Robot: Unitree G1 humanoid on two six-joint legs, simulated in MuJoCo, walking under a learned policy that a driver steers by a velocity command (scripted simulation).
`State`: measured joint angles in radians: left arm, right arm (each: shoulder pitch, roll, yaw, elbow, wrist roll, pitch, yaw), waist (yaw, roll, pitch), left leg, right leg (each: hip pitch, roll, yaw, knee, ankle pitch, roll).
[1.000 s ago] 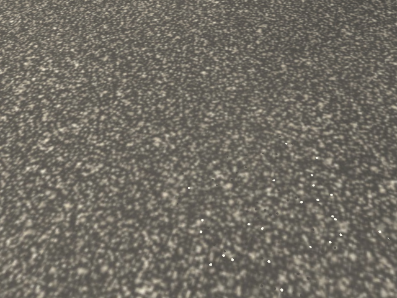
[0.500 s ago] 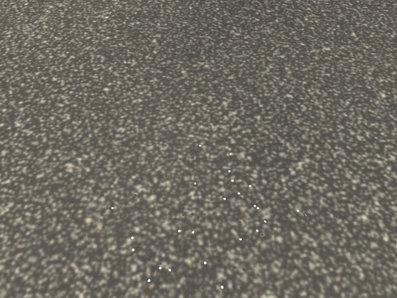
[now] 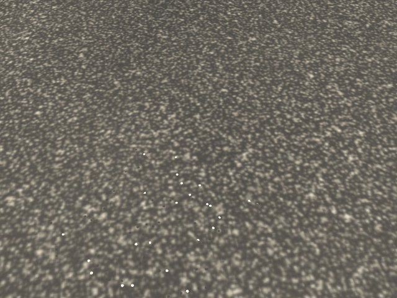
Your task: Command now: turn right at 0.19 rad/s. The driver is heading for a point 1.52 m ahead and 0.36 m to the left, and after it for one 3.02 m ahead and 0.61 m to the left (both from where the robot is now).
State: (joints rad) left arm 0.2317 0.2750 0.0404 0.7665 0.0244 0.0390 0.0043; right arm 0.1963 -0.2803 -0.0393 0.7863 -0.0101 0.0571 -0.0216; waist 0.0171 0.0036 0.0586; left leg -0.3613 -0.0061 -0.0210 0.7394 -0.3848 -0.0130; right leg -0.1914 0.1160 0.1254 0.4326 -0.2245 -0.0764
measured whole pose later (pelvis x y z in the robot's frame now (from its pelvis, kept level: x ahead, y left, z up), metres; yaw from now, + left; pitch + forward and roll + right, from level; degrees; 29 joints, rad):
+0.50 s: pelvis +0.04 +0.00 +0.00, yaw -1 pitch -1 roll +0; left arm 0.30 0.26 0.02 0.96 0.03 -0.02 -0.01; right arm 0.29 -0.28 -0.04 0.91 -0.01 0.01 0.00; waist 0.01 0.02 0.00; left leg -0.16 -0.02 -0.01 0.50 -0.35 0.05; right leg -0.18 0.04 -0.01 0.49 -0.33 -0.08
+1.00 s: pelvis +0.27 +0.04 -0.03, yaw +10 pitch +0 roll +1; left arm 0.40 0.21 0.01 1.04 0.02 -0.07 0.01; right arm 0.07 -0.25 -0.03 0.82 -0.03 -0.04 0.03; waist 0.03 -0.01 0.07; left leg -0.46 -0.10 0.11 0.63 -0.18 0.16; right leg -0.08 -0.01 -0.07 1.01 -0.45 -0.04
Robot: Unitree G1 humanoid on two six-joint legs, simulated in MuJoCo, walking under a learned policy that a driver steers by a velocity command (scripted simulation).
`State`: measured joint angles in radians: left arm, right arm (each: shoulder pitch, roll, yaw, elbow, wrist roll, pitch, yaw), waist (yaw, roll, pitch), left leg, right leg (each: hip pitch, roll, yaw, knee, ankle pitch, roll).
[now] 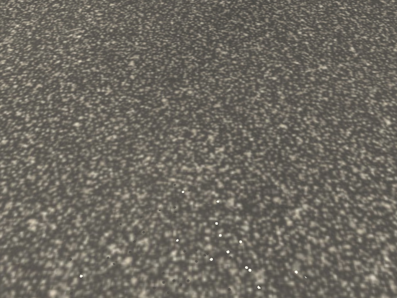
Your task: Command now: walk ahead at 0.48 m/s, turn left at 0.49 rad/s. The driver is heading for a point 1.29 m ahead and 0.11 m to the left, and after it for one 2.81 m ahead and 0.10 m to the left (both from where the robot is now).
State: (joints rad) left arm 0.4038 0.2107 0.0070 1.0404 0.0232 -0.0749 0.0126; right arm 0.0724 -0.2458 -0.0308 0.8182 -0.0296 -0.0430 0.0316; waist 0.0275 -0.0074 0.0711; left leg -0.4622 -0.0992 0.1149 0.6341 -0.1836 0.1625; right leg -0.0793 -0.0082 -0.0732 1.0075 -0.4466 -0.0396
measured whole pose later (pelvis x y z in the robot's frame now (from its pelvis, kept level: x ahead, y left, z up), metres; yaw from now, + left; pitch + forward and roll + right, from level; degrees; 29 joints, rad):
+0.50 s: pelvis +0.30 +0.00 +0.01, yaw +16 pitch +2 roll +0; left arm -0.02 0.24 0.00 0.73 0.04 -0.07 -0.02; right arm 0.50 -0.27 -0.06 0.94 -0.02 -0.06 -0.02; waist -0.10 -0.02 0.04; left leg 0.07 -0.15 -0.22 0.42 -0.45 0.12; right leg -0.47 0.02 -0.02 0.49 -0.06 -0.05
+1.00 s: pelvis +0.55 +0.07 +0.02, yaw +18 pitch +1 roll -2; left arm 0.47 0.22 0.03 0.99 0.02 -0.08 0.00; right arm 0.00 -0.22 0.00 0.76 -0.04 -0.05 0.03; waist 0.08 0.02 0.04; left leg -0.48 0.01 0.06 0.53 -0.12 0.07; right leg 0.07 0.05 -0.03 0.27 -0.36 -0.04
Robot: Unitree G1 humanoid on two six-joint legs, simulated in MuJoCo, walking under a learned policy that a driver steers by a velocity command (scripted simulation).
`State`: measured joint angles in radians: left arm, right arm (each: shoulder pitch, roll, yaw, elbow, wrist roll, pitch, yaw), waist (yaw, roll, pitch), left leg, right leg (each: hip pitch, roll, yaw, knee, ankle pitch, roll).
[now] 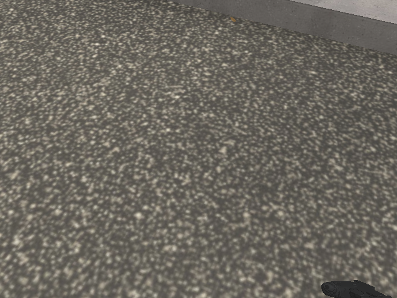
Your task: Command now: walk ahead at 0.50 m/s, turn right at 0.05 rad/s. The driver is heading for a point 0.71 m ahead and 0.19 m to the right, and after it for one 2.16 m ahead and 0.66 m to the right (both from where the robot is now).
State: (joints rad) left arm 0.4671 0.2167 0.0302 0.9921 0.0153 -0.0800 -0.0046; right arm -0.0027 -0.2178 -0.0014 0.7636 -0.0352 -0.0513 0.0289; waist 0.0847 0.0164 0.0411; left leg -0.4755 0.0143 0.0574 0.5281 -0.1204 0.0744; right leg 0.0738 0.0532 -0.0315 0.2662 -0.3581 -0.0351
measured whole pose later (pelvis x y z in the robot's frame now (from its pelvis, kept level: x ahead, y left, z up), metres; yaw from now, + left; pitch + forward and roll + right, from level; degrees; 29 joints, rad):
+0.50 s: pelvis +0.25 +0.00 +0.00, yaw -14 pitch +1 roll +1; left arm 0.06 0.21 0.04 0.82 0.04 -0.01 -0.06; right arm 0.42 -0.20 -0.03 0.98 -0.02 -0.09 -0.03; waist -0.05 -0.02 0.06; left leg 0.11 -0.03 0.29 0.24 -0.37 0.03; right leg -0.57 -0.04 -0.12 0.66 -0.08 -0.10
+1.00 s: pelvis +0.51 -0.09 +0.01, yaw -31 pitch +2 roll -1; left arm 0.42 0.27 0.07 0.89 0.01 -0.05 0.00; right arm 0.05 -0.25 -0.03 0.74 -0.04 -0.03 0.03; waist 0.09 0.04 0.04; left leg -0.63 0.08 -0.02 0.68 -0.04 -0.04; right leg 0.01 0.15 0.14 0.28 -0.30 -0.12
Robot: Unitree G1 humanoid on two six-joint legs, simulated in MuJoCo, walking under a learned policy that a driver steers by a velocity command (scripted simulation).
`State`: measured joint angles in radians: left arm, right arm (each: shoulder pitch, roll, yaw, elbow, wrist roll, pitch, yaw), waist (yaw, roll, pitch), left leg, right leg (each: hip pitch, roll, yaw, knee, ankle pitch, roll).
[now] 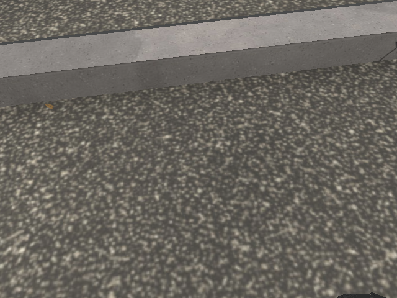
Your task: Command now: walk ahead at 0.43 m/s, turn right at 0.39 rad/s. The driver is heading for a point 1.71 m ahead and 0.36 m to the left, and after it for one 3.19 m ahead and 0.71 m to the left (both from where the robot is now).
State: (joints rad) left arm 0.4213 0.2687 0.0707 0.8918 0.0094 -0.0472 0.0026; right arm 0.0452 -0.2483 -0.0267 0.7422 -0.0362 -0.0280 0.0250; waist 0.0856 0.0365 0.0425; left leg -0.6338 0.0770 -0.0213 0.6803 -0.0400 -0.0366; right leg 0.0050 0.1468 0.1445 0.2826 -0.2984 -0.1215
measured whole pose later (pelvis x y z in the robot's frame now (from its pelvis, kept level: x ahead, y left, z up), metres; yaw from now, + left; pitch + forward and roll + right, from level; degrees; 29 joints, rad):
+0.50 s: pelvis +0.13 +0.03 +0.00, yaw +3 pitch +0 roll +0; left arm 0.16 0.23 0.02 0.85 0.02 0.03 0.03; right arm 0.29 -0.25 -0.05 0.88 -0.02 0.02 0.01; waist -0.05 0.00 0.04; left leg -0.32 -0.07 -0.04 0.44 -0.12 0.06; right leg -0.34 0.03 0.03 0.69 -0.39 0.00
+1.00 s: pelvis +0.11 +0.05 -0.01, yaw +20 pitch +0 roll +0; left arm 0.20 0.29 0.06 0.81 0.03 0.03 0.02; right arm 0.16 -0.27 -0.06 0.76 -0.01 0.06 0.03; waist 0.01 -0.04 0.06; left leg -0.24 -0.03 0.04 0.56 -0.31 0.05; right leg -0.29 -0.11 -0.18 0.66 -0.38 0.02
